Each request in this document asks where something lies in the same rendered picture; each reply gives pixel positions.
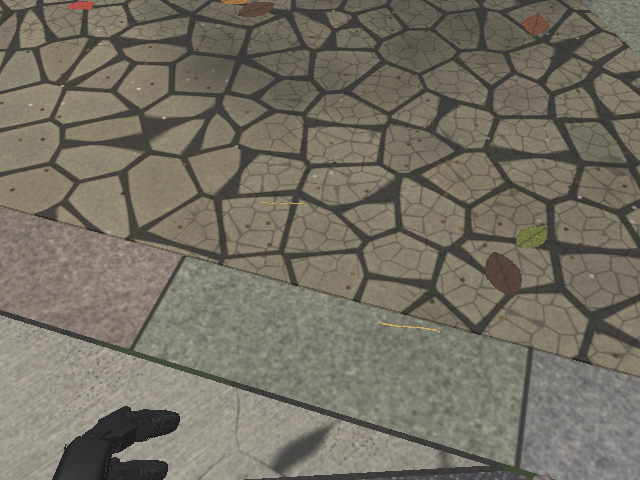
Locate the robot left hand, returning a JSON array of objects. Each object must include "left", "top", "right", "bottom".
[{"left": 52, "top": 406, "right": 180, "bottom": 480}]

